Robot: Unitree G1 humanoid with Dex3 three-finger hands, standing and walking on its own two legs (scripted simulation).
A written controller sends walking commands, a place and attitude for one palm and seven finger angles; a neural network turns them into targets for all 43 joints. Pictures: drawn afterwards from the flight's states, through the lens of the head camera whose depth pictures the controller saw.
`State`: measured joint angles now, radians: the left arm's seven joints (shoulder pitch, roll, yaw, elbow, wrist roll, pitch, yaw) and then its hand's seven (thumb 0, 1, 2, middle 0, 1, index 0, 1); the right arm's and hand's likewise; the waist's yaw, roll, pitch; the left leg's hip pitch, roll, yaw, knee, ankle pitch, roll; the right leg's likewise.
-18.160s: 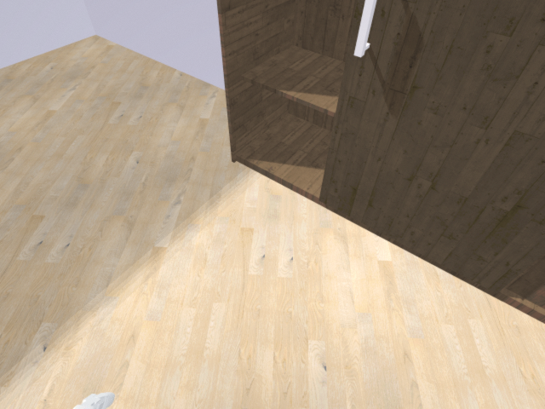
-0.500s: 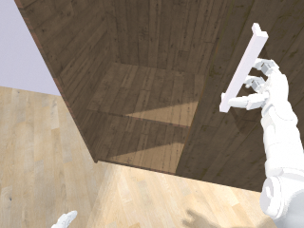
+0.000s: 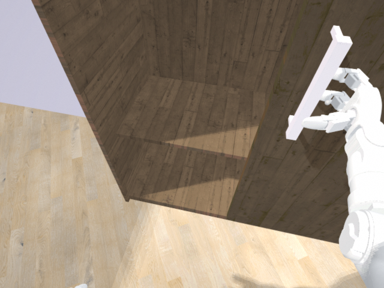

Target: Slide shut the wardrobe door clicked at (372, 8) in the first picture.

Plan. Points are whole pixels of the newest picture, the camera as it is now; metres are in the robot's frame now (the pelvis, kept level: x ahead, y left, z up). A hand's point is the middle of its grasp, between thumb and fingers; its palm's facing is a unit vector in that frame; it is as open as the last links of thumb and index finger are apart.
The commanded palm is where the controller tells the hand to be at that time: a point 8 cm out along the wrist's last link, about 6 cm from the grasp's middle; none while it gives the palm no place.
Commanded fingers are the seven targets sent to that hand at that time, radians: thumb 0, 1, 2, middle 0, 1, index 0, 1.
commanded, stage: slide the fingers in behind the handle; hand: right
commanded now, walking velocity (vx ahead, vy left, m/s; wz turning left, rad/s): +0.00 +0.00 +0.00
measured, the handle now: (310, 90) +0.51 -0.17 +0.16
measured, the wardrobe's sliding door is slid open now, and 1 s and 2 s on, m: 0.54 0.54 0.54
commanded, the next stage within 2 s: grip the handle and tug to test in 1.72 s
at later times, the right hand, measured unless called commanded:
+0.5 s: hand (327, 109) +0.46 -0.19 +0.16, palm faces +0.07 +1.00 +0.03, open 14.0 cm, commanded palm +0.43 -0.24 +0.17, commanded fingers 0.00 0.50 -0.30 0.30 1.20 0.30 1.20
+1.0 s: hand (309, 105) +0.47 -0.16 +0.16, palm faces +0.08 +1.00 +0.01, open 14.0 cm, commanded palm +0.44 -0.21 +0.17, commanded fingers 0.00 0.50 -0.30 0.30 1.20 0.30 1.20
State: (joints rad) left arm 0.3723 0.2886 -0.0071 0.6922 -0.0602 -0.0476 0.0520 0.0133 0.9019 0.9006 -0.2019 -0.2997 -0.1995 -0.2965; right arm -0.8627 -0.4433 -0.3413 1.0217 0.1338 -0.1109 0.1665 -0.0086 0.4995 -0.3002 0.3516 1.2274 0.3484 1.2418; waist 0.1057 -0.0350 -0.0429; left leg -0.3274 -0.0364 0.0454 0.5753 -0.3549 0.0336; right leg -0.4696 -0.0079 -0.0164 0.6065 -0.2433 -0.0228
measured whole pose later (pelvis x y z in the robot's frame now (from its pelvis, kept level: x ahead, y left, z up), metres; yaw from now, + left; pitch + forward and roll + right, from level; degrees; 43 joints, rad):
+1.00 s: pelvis +0.01 -0.01 +0.00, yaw +0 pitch +5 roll +1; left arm 0.35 0.26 -0.01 0.69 -0.06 -0.06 0.03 0.01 0.90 0.90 -0.20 -0.30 -0.20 -0.30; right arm -0.77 -0.30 -0.26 0.83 0.14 -0.05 0.04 -0.01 0.50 -0.30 0.30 1.20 0.30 1.20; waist 0.08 -0.04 -0.05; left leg -0.31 -0.02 0.03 0.58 -0.37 0.02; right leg -0.44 0.01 -0.03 0.61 -0.26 -0.04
